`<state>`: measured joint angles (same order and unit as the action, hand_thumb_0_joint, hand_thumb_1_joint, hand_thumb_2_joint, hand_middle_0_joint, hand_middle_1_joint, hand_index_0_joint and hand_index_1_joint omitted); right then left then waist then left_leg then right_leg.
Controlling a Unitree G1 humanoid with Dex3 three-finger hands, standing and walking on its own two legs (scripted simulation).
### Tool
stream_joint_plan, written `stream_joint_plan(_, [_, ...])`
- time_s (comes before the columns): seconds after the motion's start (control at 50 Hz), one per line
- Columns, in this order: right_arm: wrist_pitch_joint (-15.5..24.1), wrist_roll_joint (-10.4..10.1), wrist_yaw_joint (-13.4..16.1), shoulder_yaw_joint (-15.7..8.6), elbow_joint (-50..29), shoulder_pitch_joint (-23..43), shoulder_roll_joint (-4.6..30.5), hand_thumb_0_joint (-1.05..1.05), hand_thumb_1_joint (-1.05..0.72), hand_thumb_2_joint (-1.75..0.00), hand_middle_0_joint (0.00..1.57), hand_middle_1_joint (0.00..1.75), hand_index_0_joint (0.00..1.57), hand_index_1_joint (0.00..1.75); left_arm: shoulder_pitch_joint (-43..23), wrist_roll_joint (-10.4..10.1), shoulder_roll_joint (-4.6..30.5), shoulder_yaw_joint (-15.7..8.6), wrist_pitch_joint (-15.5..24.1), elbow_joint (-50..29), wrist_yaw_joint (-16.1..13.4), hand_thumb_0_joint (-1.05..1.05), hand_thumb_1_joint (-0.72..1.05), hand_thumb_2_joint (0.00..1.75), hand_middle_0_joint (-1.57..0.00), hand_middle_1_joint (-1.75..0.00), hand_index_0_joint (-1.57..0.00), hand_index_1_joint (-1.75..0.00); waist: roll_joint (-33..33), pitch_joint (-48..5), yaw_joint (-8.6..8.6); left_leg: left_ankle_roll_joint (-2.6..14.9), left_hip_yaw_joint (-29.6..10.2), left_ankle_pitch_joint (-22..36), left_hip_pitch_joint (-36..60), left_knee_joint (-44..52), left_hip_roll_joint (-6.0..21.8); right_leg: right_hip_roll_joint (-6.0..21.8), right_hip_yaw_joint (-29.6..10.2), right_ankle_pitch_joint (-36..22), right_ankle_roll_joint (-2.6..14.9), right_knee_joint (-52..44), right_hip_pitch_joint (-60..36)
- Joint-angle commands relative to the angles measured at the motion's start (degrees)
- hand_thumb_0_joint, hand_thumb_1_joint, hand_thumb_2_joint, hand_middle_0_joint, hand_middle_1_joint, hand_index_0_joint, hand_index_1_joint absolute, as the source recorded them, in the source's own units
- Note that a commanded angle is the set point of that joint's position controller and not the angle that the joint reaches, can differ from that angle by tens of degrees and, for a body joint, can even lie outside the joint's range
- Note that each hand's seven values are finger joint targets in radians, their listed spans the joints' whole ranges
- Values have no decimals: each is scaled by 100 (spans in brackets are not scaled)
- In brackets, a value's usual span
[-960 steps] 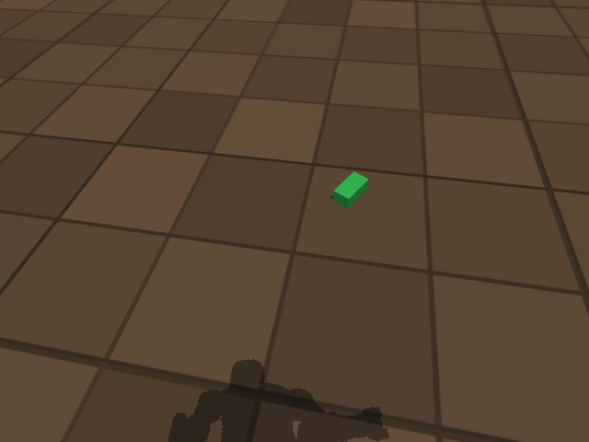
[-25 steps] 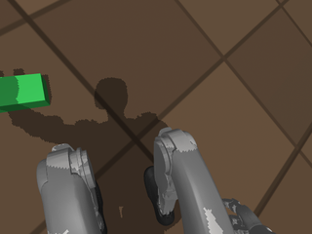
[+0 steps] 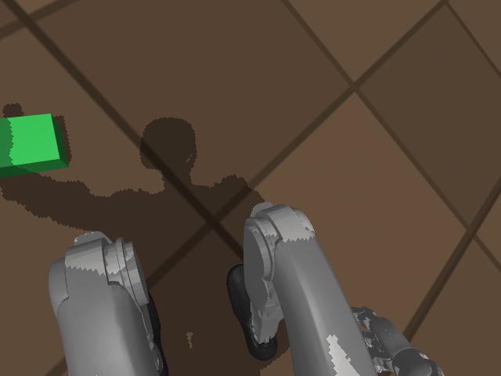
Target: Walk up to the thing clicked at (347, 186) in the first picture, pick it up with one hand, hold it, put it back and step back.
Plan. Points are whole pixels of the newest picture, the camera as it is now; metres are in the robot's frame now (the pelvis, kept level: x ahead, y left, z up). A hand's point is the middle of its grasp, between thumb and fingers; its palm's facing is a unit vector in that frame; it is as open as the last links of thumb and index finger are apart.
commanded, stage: rise first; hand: left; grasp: from above
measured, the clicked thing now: (8, 148) +0.48 +0.35 -0.29
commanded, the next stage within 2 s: approach in 0.94 s
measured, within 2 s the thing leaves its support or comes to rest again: neither
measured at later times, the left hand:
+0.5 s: hand out of the picture +0.43 +0.39 -0.18, palm faces -0.44 -0.10 -0.89, open 14.2 cm
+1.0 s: hand out of the picture +0.43 +0.39 -0.17, palm faces -0.45 -0.09 -0.89, open 14.2 cm
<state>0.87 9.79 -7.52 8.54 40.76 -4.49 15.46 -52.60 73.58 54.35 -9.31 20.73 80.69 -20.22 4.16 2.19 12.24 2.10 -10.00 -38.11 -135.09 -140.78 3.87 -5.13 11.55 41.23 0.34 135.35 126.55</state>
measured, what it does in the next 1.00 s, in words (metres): stands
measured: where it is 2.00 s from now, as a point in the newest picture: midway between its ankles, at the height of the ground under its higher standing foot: (204, 340)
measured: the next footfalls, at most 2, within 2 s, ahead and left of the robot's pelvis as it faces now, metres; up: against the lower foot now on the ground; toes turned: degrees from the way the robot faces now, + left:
none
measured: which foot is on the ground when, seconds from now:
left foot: down 0.00-1.00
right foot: down 0.00-1.00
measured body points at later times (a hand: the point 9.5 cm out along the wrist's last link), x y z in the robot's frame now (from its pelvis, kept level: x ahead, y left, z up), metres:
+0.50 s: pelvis +0.00 +0.00 +0.00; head +0.25 +0.12 +0.35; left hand +0.45 +0.39 -0.13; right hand +0.08 -0.26 -0.09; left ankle +0.08 +0.12 -0.29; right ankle +0.09 -0.10 -0.29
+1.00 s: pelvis +0.00 +0.00 +0.00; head +0.24 +0.11 +0.36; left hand +0.45 +0.39 -0.12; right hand +0.08 -0.26 -0.09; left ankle +0.08 +0.12 -0.29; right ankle +0.09 -0.10 -0.29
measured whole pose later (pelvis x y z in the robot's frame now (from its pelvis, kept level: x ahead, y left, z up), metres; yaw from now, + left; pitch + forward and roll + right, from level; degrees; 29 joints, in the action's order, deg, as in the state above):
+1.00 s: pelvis +0.00 +0.00 +0.00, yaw +0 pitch +30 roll -12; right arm 1.1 9.4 -7.7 10.2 39.6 -6.0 16.0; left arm -53.8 72.8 56.2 -7.2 19.0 80.1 -17.8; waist 3.9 2.1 13.0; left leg 2.2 -10.3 -37.7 -135.2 -140.9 3.6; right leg -5.2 11.7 40.8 0.0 135.1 126.4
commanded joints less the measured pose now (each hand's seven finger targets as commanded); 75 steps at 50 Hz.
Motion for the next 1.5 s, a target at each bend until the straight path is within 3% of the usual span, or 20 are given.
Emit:
stream_joint_plan(0.0, [-5,-6,55,-454,12,-1206,1539,0,-91,-90,20,30,20,30,-1538,-74,1664,-161,-9,-735,-240,0,-56,101,-6,-102,-6,-102,-2311,-3870,35,-39,216,1075,3377,1330,-49,-194,79,-1406,146,-1366,-1449])
stream_joint_plan(0.1, [3,-13,77,-432,-19,-1157,1592,0,-91,-90,20,30,20,30,-1528,6,1770,-168,-47,-726,-280,0,-55,100,-6,-102,-6,-102,-2567,-3797,-17,-96,145,901,3469,1435,-38,-179,126,-1271,176,-1281,-1249])
stream_joint_plan(0.2, [24,-15,67,-396,-50,-1164,1612,0,-91,-90,20,30,20,30,-1681,-15,1678,-46,-44,-615,-293,0,-55,100,-6,-102,-6,-102,-2478,-3625,147,-99,80,838,3359,1445,-30,-165,165,-1272,170,-1236,-1117])
stream_joint_plan(0.26, [36,-13,83,-366,-42,-1179,1623,0,-91,-90,20,30,20,30,-1634,21,1905,-145,-21,-620,-289,0,-55,100,-6,-102,-6,-102,-2492,-3734,47,-76,146,920,3368,1355,-35,-176,137,-1331,155,-1285,-1234])
stream_joint_plan(0.34, [58,11,67,-322,-51,-1222,1611,0,-91,-90,20,30,20,30,-1706,-9,1882,-114,-3,-646,-306,0,-55,100,-6,-103,-7,-102,-2513,-3761,118,-61,192,1035,3323,1281,-41,-181,119,-1450,134,-1302,-1379])
stream_joint_plan(0.38, [45,2,77,-316,-43,-1193,1621,0,-91,-90,20,30,20,30,-1613,-7,1975,-173,-14,-603,-285,0,-55,100,-6,-103,-7,-102,-2484,-3842,36,-49,202,1069,3336,1283,-43,-198,118,-1446,132,-1318,-1386])
stream_joint_plan(0.46, [41,31,60,-332,-55,-1249,1612,0,-91,-90,20,30,20,30,-1539,-42,1788,-77,-32,-626,-241,0,-56,101,-6,-102,-6,-102,-2449,-3834,122,-51,178,1087,3356,1275,-35,-206,138,-1483,127,-1332,-1441])
stream_joint_plan(0.52, [45,18,55,-332,-48,-1260,1627,0,-91,-90,20,30,20,30,-1632,-77,1842,-54,-51,-685,-200,0,-56,101,-6,-103,-6,-102,-2454,-3872,118,-48,173,1190,3408,1249,-25,-207,132,-1564,118,-1338,-1479])
stream_joint_plan(0.56, [26,17,52,-321,-65,-1268,1631,0,-91,-90,20,30,20,30,-1641,-94,1945,-186,-42,-822,-220,0,-56,101,-6,-102,-6,-102,-2481,-4008,47,-51,175,1276,3412,1254,-36,-203,133,-1635,114,-1305,-1573])
stream_joint_plan(0.62, [19,19,49,-308,-83,-1231,1611,0,-91,-90,20,30,20,30,-1644,-99,1857,-118,-50,-658,-211,0,-55,100,-6,-102,-6,-102,-2339,-3836,127,-35,174,1104,3212,1248,-35,-213,140,-1527,113,-1348,-1505])
stream_joint_plan(0.76, [30,-22,56,-322,-144,-1182,1621,0,-91,-90,20,30,20,30,-1671,-57,1949,-141,-120,-835,-128,0,-56,102,-7,-102,-6,-102,-2610,-3904,22,-76,158,1012,3406,1376,-28,-190,128,-1423,152,-1306,-1401])
stream_joint_plan(0.88, [24,-61,54,-356,-140,-1239,1608,0,-91,-90,20,30,20,30,-1641,-165,1724,28,-188,-734,0,0,-57,102,-7,-101,-6,-101,-2364,-3689,114,-54,148,903,3249,1393,-33,-179,115,-1355,145,-1369,-1315])
stream_joint_plan(1.0, [-12,-60,58,-326,-140,-1263,1611,0,-91,-90,20,30,20,30,-1674,-250,1784,40,-124,-906,140,0,-57,102,-7,-100,-6,-101,-2243,-3735,126,-30,195,915,3108,1348,-41,-190,84,-1379,114,-1458,-1543])
stream_joint_plan(1.02, [-21,-69,61,-335,-139,-1265,1622,0,-91,-90,20,30,20,30,-1745,-265,1824,7,-90,-1012,142,0,-61,109,-7,-97,-3,-101,-2291,-3815,92,-35,177,933,3208,1355,-40,-176,80,-1389,122,-1433,-1509])
stream_joint_plan(1.1, [-35,-70,71,-342,-123,-1302,1611,0,-91,-90,20,30,20,30,-1946,-234,1553,241,-17,-1157,161,0,-55,99,-6,-106,-7,-105,-2440,-3822,188,-59,151,914,3347,1404,-40,-170,101,-1370,137,-1422,-1396])
stream_joint_plan(1.2, [-7,-68,84,-346,-76,-1401,1621,0,-91,-90,20,30,20,30,-2601,-196,936,761,-23,-1163,39,0,-53,97,-6,-108,-8,-106,-2586,-3825,496,-103,56,907,3592,1445,-10,-169,195,-1434,146,-1405,-1073])
stream_joint_plan(1.3, [37,-90,103,-288,-111,-1503,1619,0,-91,-90,20,30,20,30,-2819,-46,947,767,-373,-735,-223,0,-56,99,-6,-107,-7,-106,-2755,-3800,487,-128,150,1004,3587,1527,-45,-157,181,-1558,166,-1413,-1142])
stream_joint_plan(1.38, [62,-119,119,-244,-251,-1444,1612,0,-91,-90,20,30,20,30,-2716,39,1414,358,-757,-616,-422,0,-56,100,-7,-106,-7,-105,-2951,-4146,213,-111,258,1077,3531,1583,-72,-164,110,-1645,191,-1383,-1329])
stream_joint_plan(1.4, [62,-128,118,-229,-271,-1489,1604,0,-92,-90,20,30,20,30,-2527,51,1430,298,-887,-519,-450,0,-56,99,-7,-105,-8,-105,-2879,-4136,221,-81,300,1162,3502,1575,-85,-156,81,-1732,173,-1415,-1480])
stream_joint_plan(1.48, [53,-233,128,-179,-422,-1402,1546,0,-92,-90,20,30,20,30,-2304,-171,1517,352,-1266,-264,-260,0,-58,100,-7,-104,-7,-104,-2252,-4102,246,58,454,1119,2794,1439,-101,-213,-102,-1775,105,-1613,-1963])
